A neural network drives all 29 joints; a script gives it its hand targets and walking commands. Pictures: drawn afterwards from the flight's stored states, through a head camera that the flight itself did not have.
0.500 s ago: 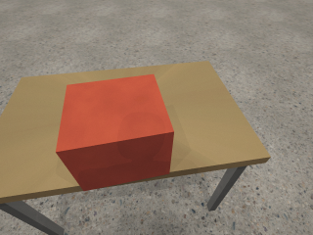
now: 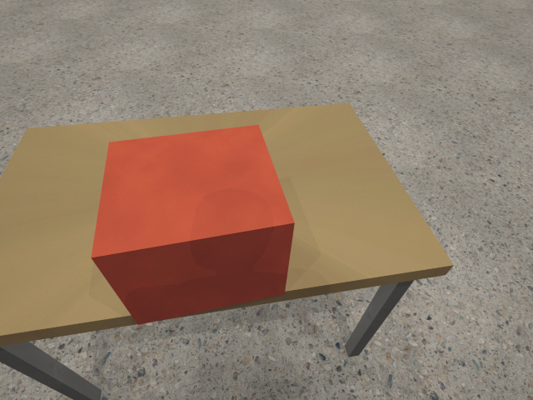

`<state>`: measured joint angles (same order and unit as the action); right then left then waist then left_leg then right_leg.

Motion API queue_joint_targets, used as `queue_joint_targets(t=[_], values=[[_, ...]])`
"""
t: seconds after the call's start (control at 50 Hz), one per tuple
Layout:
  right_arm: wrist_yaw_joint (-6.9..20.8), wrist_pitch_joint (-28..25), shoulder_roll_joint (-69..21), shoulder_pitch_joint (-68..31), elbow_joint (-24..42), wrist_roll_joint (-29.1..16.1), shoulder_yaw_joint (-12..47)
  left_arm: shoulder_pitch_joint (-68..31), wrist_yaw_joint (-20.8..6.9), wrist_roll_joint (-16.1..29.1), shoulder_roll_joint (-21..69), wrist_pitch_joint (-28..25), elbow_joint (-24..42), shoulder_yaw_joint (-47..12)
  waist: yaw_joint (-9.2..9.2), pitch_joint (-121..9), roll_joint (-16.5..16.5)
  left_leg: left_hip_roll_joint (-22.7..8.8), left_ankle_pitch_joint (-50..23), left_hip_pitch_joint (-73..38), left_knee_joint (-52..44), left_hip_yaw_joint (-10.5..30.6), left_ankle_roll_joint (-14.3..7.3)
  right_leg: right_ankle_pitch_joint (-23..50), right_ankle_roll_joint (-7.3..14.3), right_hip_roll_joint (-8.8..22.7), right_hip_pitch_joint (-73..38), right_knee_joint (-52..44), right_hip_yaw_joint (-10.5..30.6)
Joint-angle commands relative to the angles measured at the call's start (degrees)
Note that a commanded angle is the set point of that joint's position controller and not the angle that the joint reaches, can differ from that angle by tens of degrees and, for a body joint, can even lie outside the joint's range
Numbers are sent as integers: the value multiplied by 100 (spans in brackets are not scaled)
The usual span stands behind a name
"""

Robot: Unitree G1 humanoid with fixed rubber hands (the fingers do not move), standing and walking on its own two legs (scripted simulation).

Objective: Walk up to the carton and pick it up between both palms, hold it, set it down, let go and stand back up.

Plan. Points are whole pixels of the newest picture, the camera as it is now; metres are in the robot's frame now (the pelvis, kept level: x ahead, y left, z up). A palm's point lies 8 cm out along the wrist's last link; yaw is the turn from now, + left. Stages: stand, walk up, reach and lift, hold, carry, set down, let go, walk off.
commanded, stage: reach and lift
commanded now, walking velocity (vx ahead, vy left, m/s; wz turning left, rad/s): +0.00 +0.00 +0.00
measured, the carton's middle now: (200, 221) +0.42 +0.12 +0.01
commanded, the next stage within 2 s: none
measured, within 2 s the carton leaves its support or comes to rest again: neither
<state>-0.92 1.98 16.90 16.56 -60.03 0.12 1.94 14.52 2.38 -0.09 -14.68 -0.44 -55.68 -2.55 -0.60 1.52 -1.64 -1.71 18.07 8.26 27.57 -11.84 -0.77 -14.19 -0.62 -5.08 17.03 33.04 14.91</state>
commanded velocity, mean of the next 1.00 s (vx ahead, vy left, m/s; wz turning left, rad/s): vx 0.00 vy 0.00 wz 0.00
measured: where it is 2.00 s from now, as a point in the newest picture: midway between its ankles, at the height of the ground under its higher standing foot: outside the picture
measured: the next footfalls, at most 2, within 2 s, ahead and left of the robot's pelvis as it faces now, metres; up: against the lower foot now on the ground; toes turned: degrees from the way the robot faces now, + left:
none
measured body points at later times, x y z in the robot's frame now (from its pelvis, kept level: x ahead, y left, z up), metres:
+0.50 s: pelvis -0.01 -0.02 -0.02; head +0.01 +0.00 +0.43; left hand +0.13 +0.26 -0.11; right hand +0.17 -0.27 -0.12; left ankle -0.03 +0.10 -0.73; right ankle +0.04 -0.12 -0.73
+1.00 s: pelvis -0.01 -0.01 +0.01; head -0.02 -0.01 +0.46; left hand +0.12 +0.26 -0.07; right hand +0.17 -0.24 -0.07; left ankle -0.03 +0.10 -0.73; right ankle +0.04 -0.12 -0.73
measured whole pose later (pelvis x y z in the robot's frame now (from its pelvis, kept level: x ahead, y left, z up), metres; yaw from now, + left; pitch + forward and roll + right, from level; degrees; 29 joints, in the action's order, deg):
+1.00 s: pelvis -0.01 -0.01 +0.01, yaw +7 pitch -6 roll +0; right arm 2.3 -0.8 11.7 15.3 -30.6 -1.1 -4.5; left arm 10.7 0.1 0.1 -14.3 14.3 -27.0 2.7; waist -0.2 4.6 -0.8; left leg -1.9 14.8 4.6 25.2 -3.9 0.3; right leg -10.6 0.2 -0.8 8.4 24.7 1.5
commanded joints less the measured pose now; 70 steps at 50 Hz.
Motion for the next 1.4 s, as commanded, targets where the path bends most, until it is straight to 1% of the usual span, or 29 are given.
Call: queue_joint_targets(t=[0.0, 0.02, 0.04, 0.06, 0.1, 0.12, 0.16, 0.18, 0.2, 0.22, 0.24, 0.28, 0.32, 0.38, 0.42, 0.48, 0.56, 0.6, 0.64, 0.7, 0.76, 0.86, 0.96, 1.02, 1.1, 1.14, 1.22, 1.32, 1.38], values=[[357, -635, 449, -3786, 997, 674, -1050, -3661, -91, 194, -1214, 1128, 1126, 352, 82, 584, 311, -309, 661, 2338, 584, 798, 6, -929, 268, 446, 885, 548, -1378], [627, -603, 687, -3036, 780, 825, -1253, -3177, -9, 128, -1154, 1784, 1225, 258, -9, 869, 123, -386, 1384, 2375, 707, 693, 76, -1388, 327, 534, 721, 662, -1665], [753, -554, 805, -2834, 1006, 811, -1259, -3119, -22, 7, -1118, 2139, 1624, 300, 24, 671, -16, -366, 1436, 2115, 689, 618, 157, -1266, 342, 619, 636, 547, -1706], [787, -435, 875, -2651, 1183, 679, -1290, -2911, -81, -17, -1046, 2446, 1922, 250, 3, 217, -106, -332, 1091, 1603, 808, 561, 293, -874, 361, 686, 608, 442, -1598], [679, -131, 725, -1975, 1777, 358, -1272, -2614, -252, -163, -974, 3016, 2737, 358, 21, -927, -97, -328, 353, 899, 1304, 537, 414, -11, 313, 675, 493, 604, -1509], [615, -25, 683, -1641, 1854, 150, -1225, -2358, -321, -326, -902, 3221, 3023, 469, 13, -1276, 27, -316, 157, 794, 1437, 514, 464, 404, 281, 624, 310, 724, -1590], [442, 165, 797, -1013, 1566, -206, -1151, -1600, -474, -633, -917, 3532, 3328, 622, -154, -1806, 232, -245, -1034, 247, 1735, 569, 577, 1730, 261, 501, 57, 943, -1726], [373, 277, 850, -821, 1356, -383, -1076, -1222, -572, -813, -876, 3660, 3340, 711, -199, -1875, 325, -220, -1658, -99, 1812, 630, 631, 2178, 270, 439, -24, 942, -1760], [304, 392, 914, -715, 1210, -554, -975, -881, -675, -923, -847, 3772, 3294, 782, -246, -1799, 291, -182, -2063, -363, 1814, 690, 657, 2447, 256, 394, -75, 837, -1767], [242, 495, 923, -711, 1217, -725, -816, -653, -781, -991, -803, 3843, 3315, 814, -268, -1642, 167, -139, -2098, -488, 1739, 724, 640, 2542, 259, 366, -140, 652, -1765], [174, 585, 909, -749, 1311, -828, -666, -500, -877, -1029, -808, 3863, 3306, 842, -283, -1330, 30, -85, -1833, -431, 1581, 724, 593, 2542, 254, 374, -230, 427, -1732], [60, 578, 815, -974, 1639, -788, -593, -587, -949, -1051, -830, 3688, 3532, 837, -323, -778, -90, -2, -1290, -63, 1266, 709, 473, 2444, 227, 406, -302, 164, -1660], [24, 447, 589, -1278, 1973, -584, -622, -1004, -879, -997, -950, 3351, 3769, 808, -289, -254, -141, 45, -730, 450, 1048, 667, 319, 1943, 192, 446, -171, 3, -1569], [143, 146, 194, -1614, 2417, -267, -721, -1750, -646, -839, -1077, 2790, 3987, 739, -196, 119, 118, 1, -222, 889, 933, 587, 185, 1103, 166, 531, 279, -95, -1467], [230, 19, 24, -1690, 2593, -128, -808, -2116, -519, -715, -1150, 2546, 3975, 710, -205, -35, 314, -73, 137, 1007, 913, 573, 142, 598, 167, 579, 419, -84, -1427], [263, -62, -98, -1648, 2737, -52, -937, -2370, -421, -483, -1230, 2379, 3900, 714, -262, -510, 486, -165, 435, 1034, 860, 570, 97, 378, 167, 630, 242, 46, -1430], [179, -89, 21, -1540, 2804, -148, -976, -2148, -385, -226, -1316, 2319, 3787, 810, -233, -1204, 440, -162, 69, 814, 686, 581, 145, 854, 137, 571, -441, 86, -1519], [118, -100, 57, -1328, 2819, -216, -909, -1759, -393, -141, -1273, 2299, 3699, 841, -185, -1276, 302, -114, -327, 587, 543, 592, 175, 1143, 125, 508, -680, -47, -1567], [80, -127, 88, -1058, 2797, -263, -827, -1294, -413, -99, -1145, 2276, 3586, 837, -136, -1215, 155, -51, -737, 284, 300, 610, 210, 1370, 123, 424, -847, -274, -1627], [80, -191, 160, -764, 2867, -291, -714, -747, -432, -109, -865, 2201, 3440, 819, -45, -783, 113, 36, -1260, -101, -87, 667, 283, 1450, 151, 283, -968, -713, -1690], [134, -246, 163, -710, 3037, -213, -701, -702, -403, -113, -711, 2033, 3384, 779, -21, -228, 116, 86, -1203, -146, -462, 693, 266, 1130, 180, 235, -925, -1081, -1677], [311, -412, -77, -804, 3629, -106, -726, -1232, -240, -29, -668, 1451, 3606, 758, 62, 279, 147, 30, -286, 347, -934, 671, 80, 350, 161, 304, -1054, -1294, -1549], [360, -568, -226, -507, 3628, -210, -729, -1366, -70, 113, -715, 854, 3779, 720, 41, 161, 464, -72, 229, 710, -1180, 681, -10, 167, 151, 378, -1562, -1201, -1396], [304, -649, -223, -258, 3480, -331, -686, -1134, -40, 196, -743, 622, 3774, 729, 6, 71, 517, -68, 113, 635, -1251, 689, -10, 204, 166, 419, -1806, -1267, -1339], [188, -781, -245, -134, 3438, -388, -679, -800, -75, 304, -796, 444, 3680, 769, 9, 71, 345, 24, -221, 383, -1241, 663, 7, 213, 175, 457, -1837, -1461, -1293], [133, -852, -257, -185, 3608, -381, -692, -707, -110, 395, -806, 381, 3673, 736, 4, 92, 194, 73, -356, 217, -1236, 674, 5, 163, 175, 457, -1743, -1568, -1293], [90, -990, -296, -299, 4073, -388, -695, -674, -147, 624, -872, 177, 3723, 730, 121, 53, -42, 160, -562, 106, -1202, 670, 19, 199, 154, 475, -1608, -1654, -1280], [119, -1085, -317, -143, 4360, -537, -582, -538, -149, 787, -887, -179, 3835, 671, 241, -2, 7, 173, -1085, -61, -1174, 715, 76, 601, 155, 484, -1557, -1661, -1269], [148, -1147, -275, 73, 4259, -683, -505, -300, -181, 803, -832, -356, 3748, 679, 278, -23, 70, 193, -1513, -274, -1120, 758, 152, 949, 171, 481, -1569, -1691, -1262]])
